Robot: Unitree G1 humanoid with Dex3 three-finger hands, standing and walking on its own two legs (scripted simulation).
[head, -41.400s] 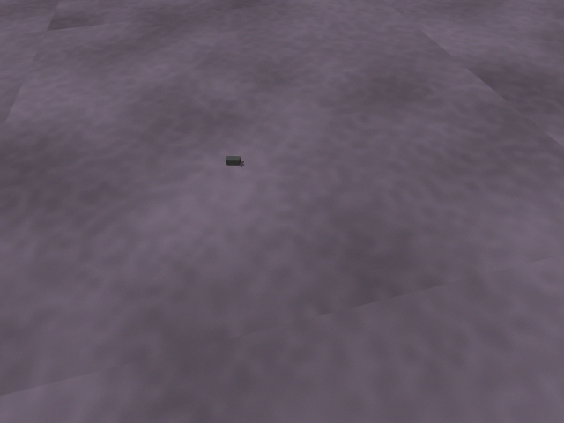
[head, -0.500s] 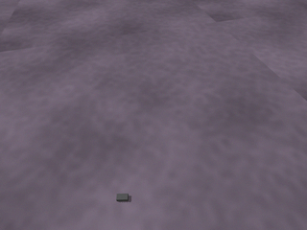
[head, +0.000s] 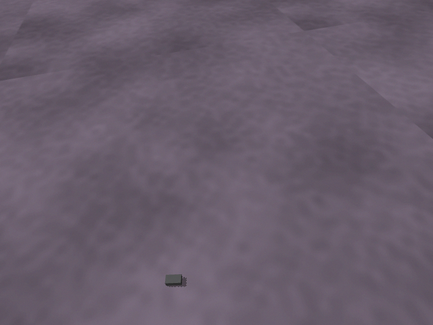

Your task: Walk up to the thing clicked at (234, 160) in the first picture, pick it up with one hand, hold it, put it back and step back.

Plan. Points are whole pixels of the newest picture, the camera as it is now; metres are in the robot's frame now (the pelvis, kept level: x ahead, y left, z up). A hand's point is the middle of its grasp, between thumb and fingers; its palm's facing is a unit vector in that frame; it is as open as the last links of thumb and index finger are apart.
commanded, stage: stand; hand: left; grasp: from above
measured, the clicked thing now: (173, 279) +0.45 +0.24 -0.77
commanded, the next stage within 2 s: step back in 1.44 s
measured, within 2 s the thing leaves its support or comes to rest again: neither
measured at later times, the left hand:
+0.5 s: hand out of the picture +0.08 +0.23 -0.16, palm faces +0.00 -0.94 -0.34, open 7.4 cm
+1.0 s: hand out of the picture +0.08 +0.23 -0.16, palm faces -0.01 -0.94 -0.34, open 7.4 cm
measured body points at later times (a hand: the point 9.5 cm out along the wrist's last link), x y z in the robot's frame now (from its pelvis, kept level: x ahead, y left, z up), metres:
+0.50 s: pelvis +0.00 -0.01 +0.00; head +0.01 -0.02 +0.45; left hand +0.08 +0.28 -0.13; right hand +0.07 -0.31 -0.14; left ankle +0.01 +0.12 -0.75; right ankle +0.01 -0.13 -0.75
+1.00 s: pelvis +0.01 -0.02 +0.00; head +0.01 -0.03 +0.45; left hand +0.08 +0.27 -0.13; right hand +0.07 -0.31 -0.14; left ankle +0.01 +0.12 -0.75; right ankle +0.01 -0.13 -0.75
